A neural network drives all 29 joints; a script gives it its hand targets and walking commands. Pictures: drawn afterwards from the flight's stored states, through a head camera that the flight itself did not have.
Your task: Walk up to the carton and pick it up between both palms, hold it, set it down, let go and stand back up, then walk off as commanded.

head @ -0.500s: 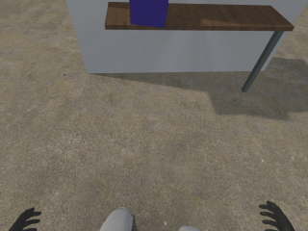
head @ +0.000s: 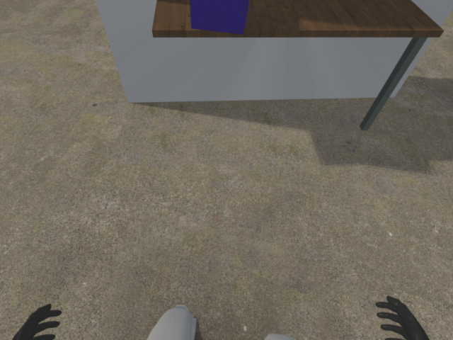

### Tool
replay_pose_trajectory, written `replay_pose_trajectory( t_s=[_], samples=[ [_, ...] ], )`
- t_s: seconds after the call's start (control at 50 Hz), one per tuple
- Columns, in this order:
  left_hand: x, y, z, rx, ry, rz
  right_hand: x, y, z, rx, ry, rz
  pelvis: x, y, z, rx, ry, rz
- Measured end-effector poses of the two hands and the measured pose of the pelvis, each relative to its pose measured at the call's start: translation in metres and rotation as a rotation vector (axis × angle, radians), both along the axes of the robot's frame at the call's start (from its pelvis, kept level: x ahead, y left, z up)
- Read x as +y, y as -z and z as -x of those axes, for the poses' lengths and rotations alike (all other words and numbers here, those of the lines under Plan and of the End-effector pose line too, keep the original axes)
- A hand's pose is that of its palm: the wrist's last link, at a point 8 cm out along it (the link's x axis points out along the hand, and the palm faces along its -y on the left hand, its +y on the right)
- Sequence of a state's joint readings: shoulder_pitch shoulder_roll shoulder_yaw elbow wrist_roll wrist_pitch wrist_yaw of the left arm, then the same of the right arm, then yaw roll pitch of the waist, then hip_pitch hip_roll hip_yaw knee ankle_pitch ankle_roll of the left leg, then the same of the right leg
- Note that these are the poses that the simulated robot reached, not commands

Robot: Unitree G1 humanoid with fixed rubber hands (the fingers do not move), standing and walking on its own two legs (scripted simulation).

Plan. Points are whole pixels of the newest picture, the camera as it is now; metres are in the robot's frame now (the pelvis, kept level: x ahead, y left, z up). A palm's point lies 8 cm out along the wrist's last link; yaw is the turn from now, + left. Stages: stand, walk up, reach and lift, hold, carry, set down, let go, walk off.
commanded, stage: stand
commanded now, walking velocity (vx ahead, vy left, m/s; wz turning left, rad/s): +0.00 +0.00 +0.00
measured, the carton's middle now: out of the picture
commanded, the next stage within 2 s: none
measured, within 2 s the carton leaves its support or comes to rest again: neither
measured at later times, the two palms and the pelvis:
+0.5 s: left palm (23, 337) +0.10 +0.34 -0.06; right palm (408, 326) +0.16 -0.31 -0.07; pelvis +0.01 +0.00 +0.00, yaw +0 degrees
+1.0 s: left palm out of the picture +0.10 +0.34 -0.06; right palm (407, 325) +0.17 -0.31 -0.07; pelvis +0.01 +0.00 +0.00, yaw +0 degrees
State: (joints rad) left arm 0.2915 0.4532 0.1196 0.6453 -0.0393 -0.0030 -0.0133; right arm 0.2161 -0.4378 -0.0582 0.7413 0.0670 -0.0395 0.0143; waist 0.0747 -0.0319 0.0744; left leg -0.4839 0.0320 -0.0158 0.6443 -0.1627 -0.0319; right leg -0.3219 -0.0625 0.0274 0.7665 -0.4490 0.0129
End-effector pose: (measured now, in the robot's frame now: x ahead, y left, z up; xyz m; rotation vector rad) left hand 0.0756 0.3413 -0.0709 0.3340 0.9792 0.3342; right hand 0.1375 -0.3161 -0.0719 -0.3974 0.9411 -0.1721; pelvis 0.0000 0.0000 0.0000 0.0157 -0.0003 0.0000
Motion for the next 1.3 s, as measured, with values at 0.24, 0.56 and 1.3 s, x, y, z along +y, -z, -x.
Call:
replay_pose_trajectory(
  t_s=[0.24, 0.56, 1.3],
  samples=[
    [-0.003, -0.006, -0.026, -0.030, 0.011, -0.013, 0.003, 0.003, -0.023, -0.015, -0.027, -0.018, -0.004, 0.000, -0.010, 0.013, 0.000, -0.005],
    [0.000, -0.010, -0.025, -0.073, 0.010, -0.014, 0.008, -0.003, -0.027, -0.064, -0.034, -0.021, -0.001, 0.000, -0.006, 0.007, 0.000, -0.001],
    [0.001, -0.013, -0.023, -0.078, 0.008, -0.021, 0.009, -0.003, -0.029, -0.078, -0.035, -0.028, 0.000, 0.000, -0.007, 0.007, 0.000, -0.001]
  ],
)
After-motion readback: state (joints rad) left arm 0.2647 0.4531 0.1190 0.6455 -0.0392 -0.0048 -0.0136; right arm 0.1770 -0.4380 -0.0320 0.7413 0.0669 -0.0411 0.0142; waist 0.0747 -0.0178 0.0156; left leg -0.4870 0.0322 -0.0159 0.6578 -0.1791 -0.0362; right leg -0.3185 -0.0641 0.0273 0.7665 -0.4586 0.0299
